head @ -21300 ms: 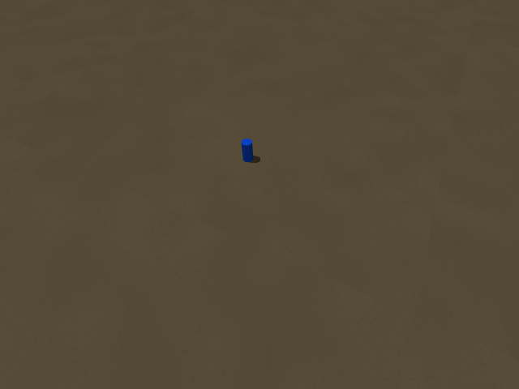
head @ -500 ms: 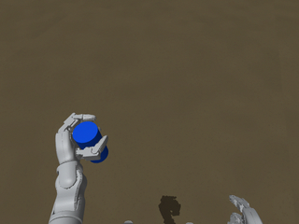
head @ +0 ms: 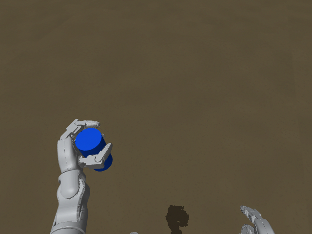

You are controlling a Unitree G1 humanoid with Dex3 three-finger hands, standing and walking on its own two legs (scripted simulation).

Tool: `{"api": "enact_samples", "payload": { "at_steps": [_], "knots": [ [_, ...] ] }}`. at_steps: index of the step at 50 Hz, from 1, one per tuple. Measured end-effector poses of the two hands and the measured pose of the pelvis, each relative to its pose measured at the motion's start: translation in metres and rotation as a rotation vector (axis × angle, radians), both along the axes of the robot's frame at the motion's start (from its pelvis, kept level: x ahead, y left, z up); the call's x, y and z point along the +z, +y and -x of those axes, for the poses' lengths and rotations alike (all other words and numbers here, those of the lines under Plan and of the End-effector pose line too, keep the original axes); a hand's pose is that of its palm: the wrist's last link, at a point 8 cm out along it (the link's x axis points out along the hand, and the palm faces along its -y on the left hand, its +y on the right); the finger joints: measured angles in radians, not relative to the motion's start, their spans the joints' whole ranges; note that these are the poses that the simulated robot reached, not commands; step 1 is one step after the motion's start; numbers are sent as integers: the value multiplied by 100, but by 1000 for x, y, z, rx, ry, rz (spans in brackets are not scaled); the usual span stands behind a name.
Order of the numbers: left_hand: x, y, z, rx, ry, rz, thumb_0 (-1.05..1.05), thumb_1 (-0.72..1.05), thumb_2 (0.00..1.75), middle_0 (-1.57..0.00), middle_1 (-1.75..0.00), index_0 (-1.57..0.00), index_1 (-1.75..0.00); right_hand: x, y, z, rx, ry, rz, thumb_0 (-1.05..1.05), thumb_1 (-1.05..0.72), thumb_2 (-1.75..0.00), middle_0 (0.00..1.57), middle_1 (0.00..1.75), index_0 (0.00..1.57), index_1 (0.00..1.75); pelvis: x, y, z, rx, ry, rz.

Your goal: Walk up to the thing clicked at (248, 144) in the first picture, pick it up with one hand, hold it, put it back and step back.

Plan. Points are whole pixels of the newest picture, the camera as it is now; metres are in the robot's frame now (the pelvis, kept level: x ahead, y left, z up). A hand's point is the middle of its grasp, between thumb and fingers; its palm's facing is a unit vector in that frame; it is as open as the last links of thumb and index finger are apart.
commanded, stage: hold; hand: left
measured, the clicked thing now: (95, 151) +0.33 +0.18 +0.02
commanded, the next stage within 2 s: crouch in 0.10 s
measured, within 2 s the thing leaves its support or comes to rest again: neither
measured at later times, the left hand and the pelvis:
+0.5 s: hand (96, 153) +0.33 +0.19 +0.01, palm faces +0.29 -0.96 -0.01, open 8.6 cm; pelvis -0.01 +0.01 -0.01, yaw +0 degrees
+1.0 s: hand (105, 171) +0.38 +0.23 -0.24, palm faces +0.36 -0.93 -0.04, open 8.6 cm; pelvis -0.06 +0.01 -0.22, yaw -3 degrees
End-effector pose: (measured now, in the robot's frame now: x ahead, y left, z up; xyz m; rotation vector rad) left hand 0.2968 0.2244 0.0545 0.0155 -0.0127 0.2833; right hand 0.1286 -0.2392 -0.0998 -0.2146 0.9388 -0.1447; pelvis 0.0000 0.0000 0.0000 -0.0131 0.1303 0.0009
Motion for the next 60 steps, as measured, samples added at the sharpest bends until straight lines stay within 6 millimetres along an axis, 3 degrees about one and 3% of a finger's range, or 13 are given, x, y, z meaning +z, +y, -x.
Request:
{"api": "enact_samples", "payload": {
  "at_steps": [16,21,27,33,41,47,54,60],
  "knots": [
    [-1,-1,-3,-14,9,3,0,-23,111,-80,-104,-82,-102,3,3,1,-9,-8,2,1,-89,-90,20,30,20,30,1,4,1,-3,-4,2],
    [-19,4,-2,7,38,23,0,-23,111,-80,-104,-82,-102,-1,4,5,-4,4,8,1,-90,-91,20,30,20,30,-4,5,6,-3,18,3],
    [-61,10,-4,18,71,19,0,-22,111,-80,-104,-81,-102,-20,1,16,11,44,30,1,-90,-91,20,30,20,30,-21,7,15,-3,90,6],
    [-119,20,-15,30,22,14,0,-22,110,-80,-105,-81,-102,-65,-8,33,32,99,62,1,-89,-90,20,30,20,30,-67,9,28,-8,218,14],
    [-213,29,-29,43,9,-3,0,-22,110,-79,-105,-81,-103,-155,-9,56,49,196,58,1,-89,-90,20,30,20,30,-148,11,43,-22,361,28],
    [-264,38,-37,73,2,-22,0,-22,110,-80,-105,-81,-102,-215,-2,76,64,271,21,1,-89,-90,20,30,20,30,-195,10,57,-34,419,29],
    [-325,52,-50,91,12,-23,0,-22,110,-80,-104,-81,-102,-269,-7,100,75,336,33,1,-90,-90,20,30,20,30,-248,7,72,-46,462,32],
    [-386,63,-49,105,45,-11,0,-22,110,-80,-104,-81,-102,-307,-21,120,76,387,81,1,-90,-91,20,30,20,30,-293,6,82,-59,468,39]
  ]
}}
